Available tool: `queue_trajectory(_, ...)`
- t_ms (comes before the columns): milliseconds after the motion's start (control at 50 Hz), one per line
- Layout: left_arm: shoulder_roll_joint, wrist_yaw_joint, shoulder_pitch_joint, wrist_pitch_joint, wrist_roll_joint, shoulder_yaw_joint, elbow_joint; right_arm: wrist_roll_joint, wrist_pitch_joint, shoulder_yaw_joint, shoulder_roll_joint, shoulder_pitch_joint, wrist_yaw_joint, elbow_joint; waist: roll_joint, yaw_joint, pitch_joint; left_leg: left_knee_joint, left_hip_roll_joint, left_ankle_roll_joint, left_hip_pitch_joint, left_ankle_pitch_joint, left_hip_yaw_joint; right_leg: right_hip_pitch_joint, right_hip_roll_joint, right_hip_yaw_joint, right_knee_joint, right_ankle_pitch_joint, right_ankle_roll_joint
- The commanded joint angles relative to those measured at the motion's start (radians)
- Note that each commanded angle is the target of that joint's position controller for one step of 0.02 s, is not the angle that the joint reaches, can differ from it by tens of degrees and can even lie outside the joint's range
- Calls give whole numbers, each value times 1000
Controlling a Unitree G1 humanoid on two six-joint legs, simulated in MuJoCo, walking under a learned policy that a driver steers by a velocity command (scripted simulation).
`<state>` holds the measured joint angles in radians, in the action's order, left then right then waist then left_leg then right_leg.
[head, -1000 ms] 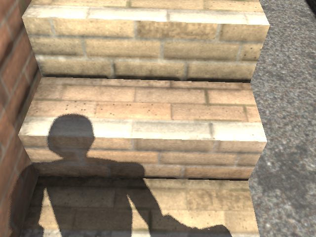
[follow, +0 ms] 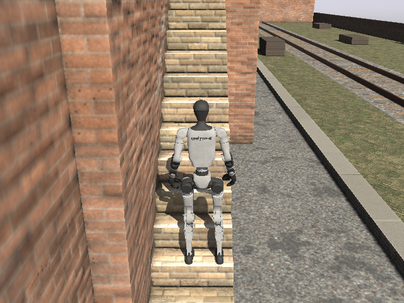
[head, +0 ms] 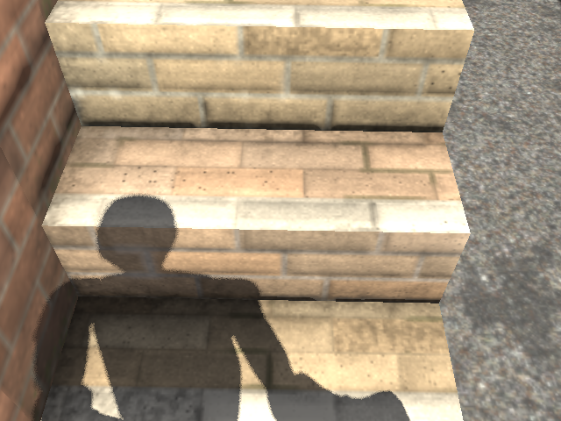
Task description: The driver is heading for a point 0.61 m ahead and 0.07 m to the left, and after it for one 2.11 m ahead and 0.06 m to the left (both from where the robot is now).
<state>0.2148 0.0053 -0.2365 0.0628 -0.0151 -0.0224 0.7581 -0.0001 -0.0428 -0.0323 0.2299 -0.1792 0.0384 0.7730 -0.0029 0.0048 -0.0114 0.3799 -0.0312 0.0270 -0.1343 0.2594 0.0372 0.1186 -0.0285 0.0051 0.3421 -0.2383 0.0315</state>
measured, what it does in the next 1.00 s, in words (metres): shifts its weight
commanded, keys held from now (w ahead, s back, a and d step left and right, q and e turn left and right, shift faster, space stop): no key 0.32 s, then w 0.10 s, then no key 0.58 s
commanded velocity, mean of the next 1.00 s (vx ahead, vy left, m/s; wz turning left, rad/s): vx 0.10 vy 0.00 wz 0.00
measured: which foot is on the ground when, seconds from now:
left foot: down 0.00-1.00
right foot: down 0.00-1.00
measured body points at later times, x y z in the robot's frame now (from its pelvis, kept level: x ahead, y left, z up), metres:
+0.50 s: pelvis -0.05 -0.01 +0.00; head -0.04 +0.00 +0.45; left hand -0.01 +0.24 -0.14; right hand +0.00 -0.26 -0.14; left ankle -0.04 +0.10 -0.75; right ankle -0.04 -0.14 -0.74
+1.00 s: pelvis -0.07 -0.02 +0.00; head -0.05 -0.02 +0.45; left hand -0.04 +0.22 -0.14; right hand -0.04 -0.27 -0.15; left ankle -0.04 +0.10 -0.75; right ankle -0.04 -0.14 -0.75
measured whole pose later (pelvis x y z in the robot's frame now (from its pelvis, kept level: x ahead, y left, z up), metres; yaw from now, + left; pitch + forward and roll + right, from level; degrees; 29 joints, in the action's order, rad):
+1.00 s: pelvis -0.07 -0.02 +0.00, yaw -1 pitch -1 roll +0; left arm 0.21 0.00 -0.37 0.04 -0.02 -0.02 0.85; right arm -0.01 -0.01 0.01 0.22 -0.30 0.05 0.94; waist 0.00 0.00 -0.05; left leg 0.41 0.00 0.00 -0.21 0.18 0.03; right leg 0.21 -0.01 0.00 0.40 -0.17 0.00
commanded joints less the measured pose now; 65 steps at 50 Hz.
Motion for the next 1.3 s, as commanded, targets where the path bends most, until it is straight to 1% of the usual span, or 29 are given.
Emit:
queue_trajectory(20,99,-5,-50,12,1,25,-33,-2,-8,30,110,-23,6,-25,6,1,76,-24,135,16,52,-435,96,-39,-104,56,-5,460,-81)
queue_trajectory(40,99,-5,-55,12,1,25,-31,-6,-8,32,114,-32,5,-19,3,0,71,-23,135,15,44,-411,96,-35,-105,56,-4,438,-82)
queue_trajectory(120,97,-3,-65,10,0,24,-22,-8,0,35,114,-40,5,5,0,0,53,-32,138,12,32,-366,100,-12,-106,60,-7,389,-83)
queue_trajectory(140,100,-2,-73,8,3,27,-15,-10,3,35,114,-46,6,9,6,0,42,-33,136,12,31,-360,101,-1,-105,59,-10,378,-80)
queue_trajectory(240,99,0,-94,3,-2,26,-1,-14,14,38,112,-68,9,28,3,0,24,-36,136,13,17,-299,105,28,-102,62,-12,304,-81)
queue_trajectory(280,95,4,-101,2,-3,24,3,-12,18,38,107,-76,6,33,4,-3,18,-41,134,9,13,-269,103,39,-99,64,-12,278,-79)
queue_trajectory(300,109,1,-114,-5,-5,30,-2,-12,11,46,122,-98,4,45,-2,1,8,-45,135,17,-7,-238,98,39,-103,67,-5,259,-87)
queue_trajectory(320,118,-2,-148,-4,-14,30,8,-11,15,55,136,-110,11,58,9,5,-2,-60,133,17,-5,-181,105,66,-108,65,-19,179,-90)
queue_trajectory(340,105,-5,-157,-5,-15,26,16,-10,19,53,126,-106,11,62,6,5,-14,-76,128,18,-6,-98,107,88,-100,68,-36,99,-94)
queue_trajectory(380,96,-9,-164,-9,-15,23,25,-9,24,54,119,-96,7,67,4,5,-46,-93,119,22,-34,20,110,120,-84,69,-58,-36,-106)
queue_trajectory(420,104,-11,-176,-12,-13,27,30,-11,24,58,120,-93,5,73,-1,6,-63,-83,108,32,-67,84,105,134,-73,75,-62,-132,-120)
queue_trajectory(460,91,-11,-175,-9,-13,22,32,-12,22,56,107,-107,6,87,3,1,-82,-86,115,28,-66,36,106,152,-81,84,-70,-81,-122)
queue_trajectory(520,92,-9,-189,-1,-9,21,40,-12,19,57,106,-134,9,104,4,-2,-71,-85,122,25,-41,-31,105,140,-85,83,-61,18,-116)
queue_trajectory(600,96,-10,-210,-2,-7,23,50,-14,20,59,108,-154,11,119,2,1,-60,-81,125,24,-29,-63,100,127,-88,83,-56,55,-112)
queue_trajectory(720,95,-13,-221,-7,-7,24,57,-15,24,62,102,-170,15,129,1,3,-61,-69,126,22,-39,-66,96,128,-89,86,-49,60,-111)
queue_trajectory(740,94,-13,-220,-7,-7,24,58,-16,25,62,99,-172,15,131,6,3,-60,-70,125,22,-39,-61,97,133,-89,87,-51,44,-110)
queue_trajectory(760,98,-14,-215,-8,-5,27,56,-16,27,65,106,-173,17,132,3,4,-64,-63,123,21,-42,-59,95,137,-88,88,-47,37,-109)
queue_trajectory(800,95,-15,-223,-11,-5,25,61,-17,29,63,96,-174,16,134,-1,3,-61,-61,123,21,-51,-37,95,137,-86,92,-48,6,-109)
queue_trajectory(860,95,-15,-220,-13,-5,27,63,-16,31,63,96,-178,16,139,-7,2,-73,-56,120,18,-70,-28,94,143,-85,98,-49,-12,-111)
queue_trajectory(900,90,-12,-209,-13,-4,27,62,-13,30,62,94,-170,15,139,-4,3,-75,-56,121,17,-74,-36,93,146,-87,95,-51,-6,-112)
queue_trajectory(940,91,-11,-212,-12,-7,28,64,-12,29,64,98,-174,11,140,3,3,-72,-52,119,16,-79,-33,92,139,-85,96,-49,4,-114)
queue_trajectory(1020,92,-11,-207,-12,-6,30,66,-15,28,65,100,-175,11,139,-5,0,-68,-48,118,15,-85,-22,93,136,-84,100,-51,-9,-116)
queue_trajectory(1300,88,-9,-195,-12,-5,34,70,-14,27,67,98,-174,13,139,-1,-1,-62,-45,118,15,-89,-28,93,136,-83,99,-49,-7,-116)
